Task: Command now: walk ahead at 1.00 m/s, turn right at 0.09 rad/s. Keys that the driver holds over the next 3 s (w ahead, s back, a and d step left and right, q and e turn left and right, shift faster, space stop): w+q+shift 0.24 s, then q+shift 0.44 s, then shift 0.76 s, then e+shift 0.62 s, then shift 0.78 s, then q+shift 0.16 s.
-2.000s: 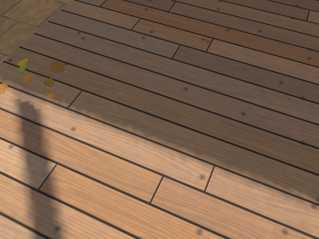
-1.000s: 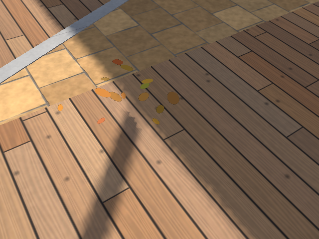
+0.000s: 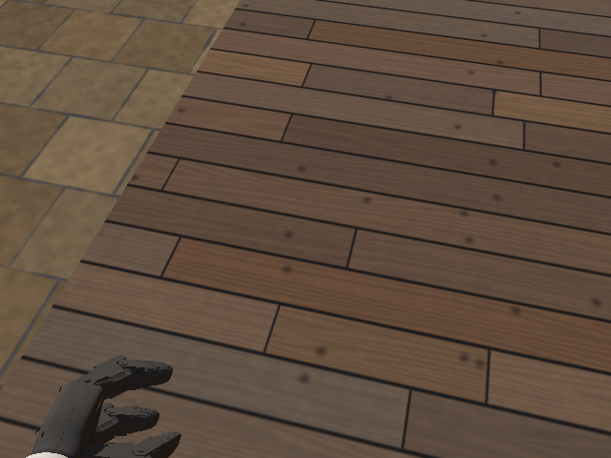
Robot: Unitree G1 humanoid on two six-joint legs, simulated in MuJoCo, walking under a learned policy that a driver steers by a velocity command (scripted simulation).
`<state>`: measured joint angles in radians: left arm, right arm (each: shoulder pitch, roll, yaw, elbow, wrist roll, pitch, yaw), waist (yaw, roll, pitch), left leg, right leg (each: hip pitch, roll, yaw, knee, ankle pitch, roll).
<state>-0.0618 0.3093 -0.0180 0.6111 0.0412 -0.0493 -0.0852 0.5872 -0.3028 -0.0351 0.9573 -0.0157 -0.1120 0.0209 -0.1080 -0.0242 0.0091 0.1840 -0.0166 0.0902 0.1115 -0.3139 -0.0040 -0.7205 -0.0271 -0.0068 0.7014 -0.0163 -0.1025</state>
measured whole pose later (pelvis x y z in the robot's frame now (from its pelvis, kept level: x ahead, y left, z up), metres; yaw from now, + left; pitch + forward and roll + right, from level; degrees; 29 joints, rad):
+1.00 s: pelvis +0.67 +0.01 +0.00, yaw +38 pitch +1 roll +0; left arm 0.13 0.29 0.04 0.69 0.01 -0.05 0.01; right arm 0.17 -0.29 -0.05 0.59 0.00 0.04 -0.04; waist 0.00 0.00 0.00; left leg -0.28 -0.22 -0.29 0.61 -0.30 0.07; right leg -0.38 0.02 0.10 0.54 -0.15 0.04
